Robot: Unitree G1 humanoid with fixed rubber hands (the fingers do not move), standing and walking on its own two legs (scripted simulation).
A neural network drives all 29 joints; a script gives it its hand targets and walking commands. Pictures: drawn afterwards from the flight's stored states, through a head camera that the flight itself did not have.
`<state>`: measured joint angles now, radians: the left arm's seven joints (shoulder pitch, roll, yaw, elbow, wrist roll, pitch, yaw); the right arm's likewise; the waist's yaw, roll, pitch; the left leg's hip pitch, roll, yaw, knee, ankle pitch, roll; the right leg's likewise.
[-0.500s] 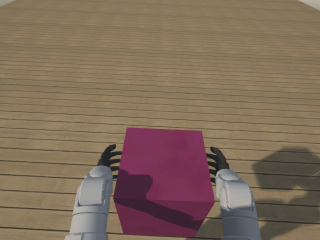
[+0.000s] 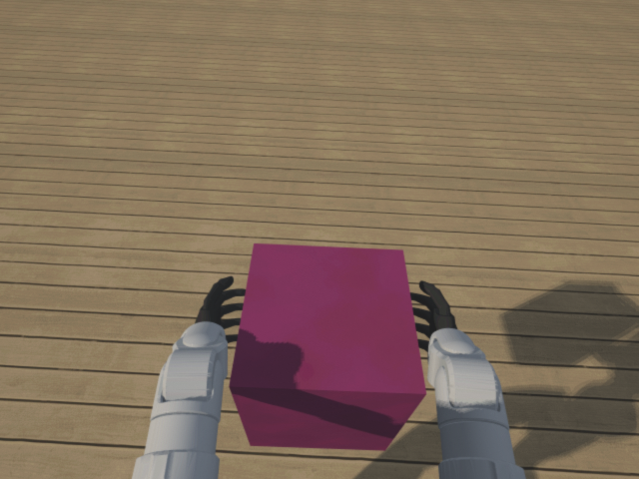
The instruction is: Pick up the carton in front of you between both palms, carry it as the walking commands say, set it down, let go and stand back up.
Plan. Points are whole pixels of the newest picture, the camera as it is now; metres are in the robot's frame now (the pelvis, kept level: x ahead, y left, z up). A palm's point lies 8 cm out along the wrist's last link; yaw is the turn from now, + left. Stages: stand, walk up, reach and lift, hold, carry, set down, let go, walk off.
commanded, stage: carry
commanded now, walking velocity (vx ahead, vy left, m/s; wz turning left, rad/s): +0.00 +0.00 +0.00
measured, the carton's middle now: (323, 352) +0.31 +0.00 -0.04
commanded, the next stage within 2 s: none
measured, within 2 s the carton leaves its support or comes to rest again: neither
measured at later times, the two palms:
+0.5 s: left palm (215, 275) +0.38 +0.16 +0.05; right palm (422, 288) +0.37 -0.14 +0.05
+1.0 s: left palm (258, 187) +0.58 +0.13 +0.05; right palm (419, 192) +0.59 -0.17 +0.04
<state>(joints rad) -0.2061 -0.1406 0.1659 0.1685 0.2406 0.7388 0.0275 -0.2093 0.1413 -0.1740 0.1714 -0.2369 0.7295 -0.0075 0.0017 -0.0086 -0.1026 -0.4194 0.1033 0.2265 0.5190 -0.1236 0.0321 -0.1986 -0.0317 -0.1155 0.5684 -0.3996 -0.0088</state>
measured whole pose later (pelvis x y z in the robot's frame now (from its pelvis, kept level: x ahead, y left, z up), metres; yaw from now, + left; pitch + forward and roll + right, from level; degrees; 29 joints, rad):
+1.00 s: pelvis +0.30 -0.03 +0.02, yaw +2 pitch +4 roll +1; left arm -0.16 -0.13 0.13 0.07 0.18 0.68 0.04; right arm -0.15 0.13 -0.13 0.03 -0.20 0.70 -0.03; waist 0.01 0.02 -0.01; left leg -0.49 0.06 0.13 0.67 -0.26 0.00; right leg -0.18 -0.07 -0.24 0.35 -0.23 -0.02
